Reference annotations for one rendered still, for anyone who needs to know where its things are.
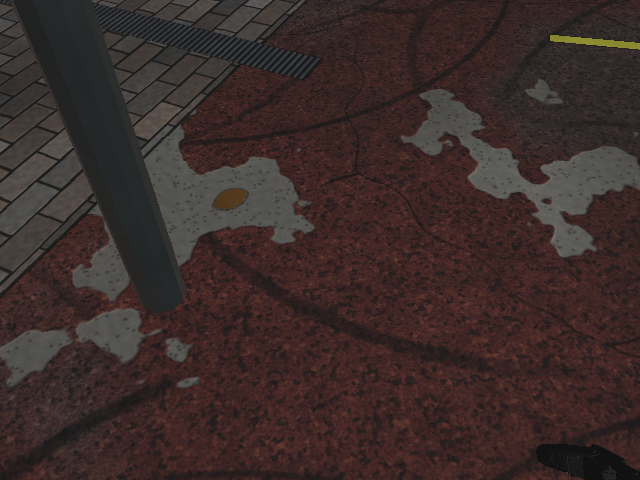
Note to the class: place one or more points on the right robot hand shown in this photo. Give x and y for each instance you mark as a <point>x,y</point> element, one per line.
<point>590,463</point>

